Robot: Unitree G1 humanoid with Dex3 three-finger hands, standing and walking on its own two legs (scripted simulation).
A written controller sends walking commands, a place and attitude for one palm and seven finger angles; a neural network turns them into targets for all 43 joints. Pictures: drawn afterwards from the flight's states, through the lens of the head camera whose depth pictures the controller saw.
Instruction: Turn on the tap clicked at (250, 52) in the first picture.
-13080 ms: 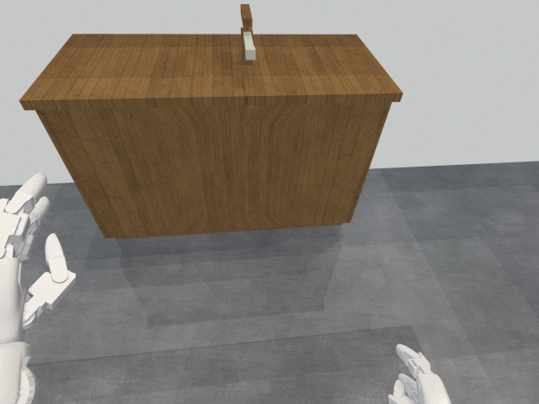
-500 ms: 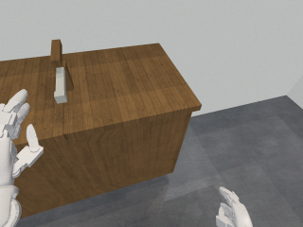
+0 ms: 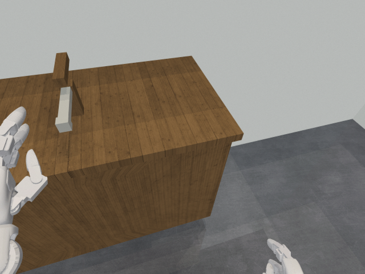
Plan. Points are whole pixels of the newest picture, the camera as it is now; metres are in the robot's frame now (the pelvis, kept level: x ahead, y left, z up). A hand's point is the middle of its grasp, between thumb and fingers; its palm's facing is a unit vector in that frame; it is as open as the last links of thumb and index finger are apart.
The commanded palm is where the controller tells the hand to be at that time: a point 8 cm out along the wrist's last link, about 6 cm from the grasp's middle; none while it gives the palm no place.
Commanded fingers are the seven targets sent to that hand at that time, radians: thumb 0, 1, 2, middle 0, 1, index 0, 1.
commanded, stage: shuffle to correct the standing spot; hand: left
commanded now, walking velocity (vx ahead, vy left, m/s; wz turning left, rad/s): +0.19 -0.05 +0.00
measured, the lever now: (64, 124) +0.40 +0.33 +0.10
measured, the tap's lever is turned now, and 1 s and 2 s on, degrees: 0 0 0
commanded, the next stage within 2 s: come to a stop and stand still in 0.24 s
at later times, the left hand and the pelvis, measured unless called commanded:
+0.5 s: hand (103, 133) +0.32 +0.19 +0.17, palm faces +0.44 -0.79 -0.44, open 7.4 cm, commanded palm +0.26 +0.22 +0.19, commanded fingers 0.00 0.90 0.90 -0.20 -0.30 -0.20 -0.30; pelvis +0.10 -0.06 -0.01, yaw +1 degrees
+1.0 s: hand (87, 118) +0.34 +0.22 +0.18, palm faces +0.47 -0.81 -0.34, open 7.4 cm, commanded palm +0.29 +0.25 +0.19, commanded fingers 0.00 0.90 0.90 -0.20 -0.30 -0.20 -0.30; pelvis +0.14 -0.04 +0.01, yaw +1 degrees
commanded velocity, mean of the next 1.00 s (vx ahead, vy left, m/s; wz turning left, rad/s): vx -0.05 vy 0.02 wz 0.00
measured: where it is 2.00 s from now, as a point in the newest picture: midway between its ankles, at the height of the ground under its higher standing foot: outside the picture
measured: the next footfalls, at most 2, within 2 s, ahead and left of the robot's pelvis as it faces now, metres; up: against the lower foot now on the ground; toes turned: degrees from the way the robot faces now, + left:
right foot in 0.40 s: +0.20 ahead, -0.15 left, +0.00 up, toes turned -1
left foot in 0.76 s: +0.18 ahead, +0.06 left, +0.00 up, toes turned +3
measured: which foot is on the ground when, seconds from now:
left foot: down 0.00-0.40, up 0.42-0.74, down 0.76-1.00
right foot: down 0.00-0.12, up 0.14-0.38, down 0.40-1.00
